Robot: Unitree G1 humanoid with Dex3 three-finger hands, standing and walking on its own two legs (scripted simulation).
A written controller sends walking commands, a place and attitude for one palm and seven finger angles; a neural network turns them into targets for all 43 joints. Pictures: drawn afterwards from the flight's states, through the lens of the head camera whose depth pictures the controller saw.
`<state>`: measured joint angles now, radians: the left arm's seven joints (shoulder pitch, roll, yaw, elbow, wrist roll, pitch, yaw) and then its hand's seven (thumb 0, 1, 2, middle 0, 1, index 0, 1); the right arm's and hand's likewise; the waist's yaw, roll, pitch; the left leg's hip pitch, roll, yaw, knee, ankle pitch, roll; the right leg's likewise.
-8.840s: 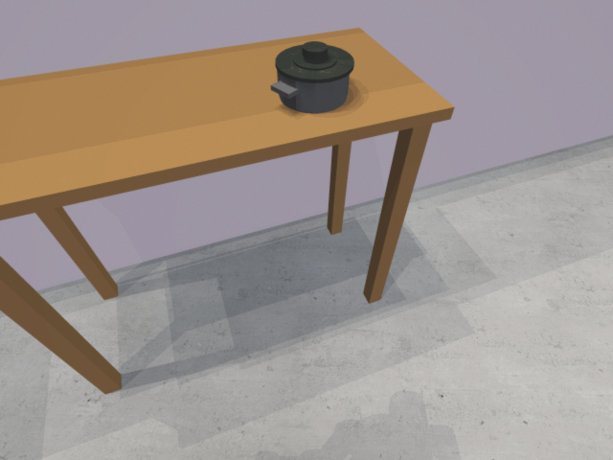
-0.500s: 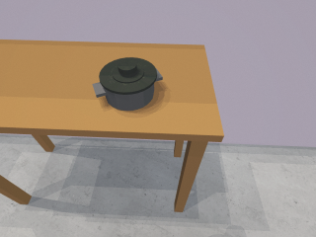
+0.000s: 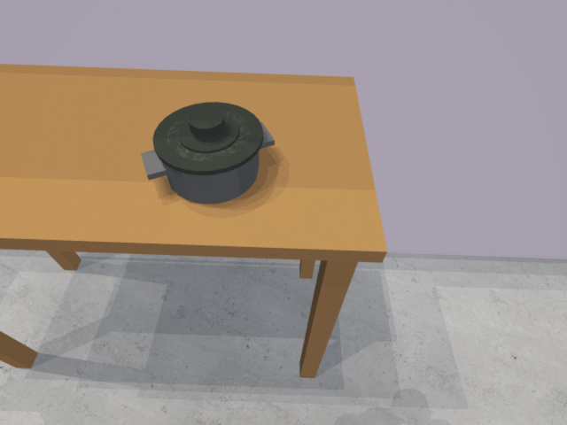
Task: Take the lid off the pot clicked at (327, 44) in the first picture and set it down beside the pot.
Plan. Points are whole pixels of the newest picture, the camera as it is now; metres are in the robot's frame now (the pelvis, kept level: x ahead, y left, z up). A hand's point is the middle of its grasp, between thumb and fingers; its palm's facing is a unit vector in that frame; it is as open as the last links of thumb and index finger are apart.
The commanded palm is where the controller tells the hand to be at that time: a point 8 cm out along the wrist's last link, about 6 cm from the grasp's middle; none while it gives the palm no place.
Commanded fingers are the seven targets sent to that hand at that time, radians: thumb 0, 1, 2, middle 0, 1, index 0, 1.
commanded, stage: look again from close up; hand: left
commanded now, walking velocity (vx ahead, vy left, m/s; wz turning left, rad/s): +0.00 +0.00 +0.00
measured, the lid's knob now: (206, 122) +0.49 +0.15 +0.16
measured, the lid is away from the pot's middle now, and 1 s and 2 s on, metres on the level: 0.00 0.00 0.00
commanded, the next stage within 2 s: lift the closed hand beside the body in 0.60 s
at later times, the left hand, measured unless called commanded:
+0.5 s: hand out of the picture +0.04 +0.16 -0.17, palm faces +0.03 -0.98 -0.20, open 7.4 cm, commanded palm none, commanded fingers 0.00 0.90 0.90 -0.20 -0.30 -0.20 -0.30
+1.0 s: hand out of the picture +0.12 +0.18 -0.02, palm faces +0.23 -0.93 -0.28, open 5.6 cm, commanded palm +0.07 +0.23 +0.02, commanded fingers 0.00 0.90 0.90 -0.90 -1.07 -0.90 -1.07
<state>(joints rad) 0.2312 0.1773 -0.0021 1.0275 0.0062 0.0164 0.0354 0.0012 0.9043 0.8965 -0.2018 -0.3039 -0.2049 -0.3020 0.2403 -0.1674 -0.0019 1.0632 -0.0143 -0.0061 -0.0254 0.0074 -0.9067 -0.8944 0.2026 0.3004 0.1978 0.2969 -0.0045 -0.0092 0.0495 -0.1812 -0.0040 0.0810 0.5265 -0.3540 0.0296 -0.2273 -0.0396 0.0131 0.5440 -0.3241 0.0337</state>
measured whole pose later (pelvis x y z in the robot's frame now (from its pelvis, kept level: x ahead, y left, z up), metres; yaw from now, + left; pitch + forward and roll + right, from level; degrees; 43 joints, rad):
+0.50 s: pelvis +0.01 -0.02 +0.00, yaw +0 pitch +1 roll +0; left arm 0.25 0.18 0.00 1.03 0.00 0.01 0.04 0.00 0.90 0.90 -0.20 -0.30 -0.20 -0.30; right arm 0.23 -0.16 -0.01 1.09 -0.01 -0.01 -0.03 0.01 -0.91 -0.89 0.20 0.30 0.20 0.30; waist 0.00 -0.02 0.03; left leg -0.16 0.02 0.06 0.50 -0.35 0.00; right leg -0.20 -0.01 -0.01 0.52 -0.33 0.01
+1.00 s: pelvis -0.02 -0.03 +0.01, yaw +3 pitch -2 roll +0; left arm 0.54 0.18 0.05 0.06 -0.01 0.01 0.08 0.00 0.90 0.90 -0.51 -0.64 -0.51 -0.64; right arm 0.15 -0.21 -0.03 0.67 0.01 -0.19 -0.01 0.02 -0.91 -0.89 0.20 0.30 0.20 0.30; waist 0.01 0.04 -0.03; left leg -0.16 0.02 0.02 0.47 -0.29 -0.01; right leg -0.18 -0.02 -0.05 0.49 -0.28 0.00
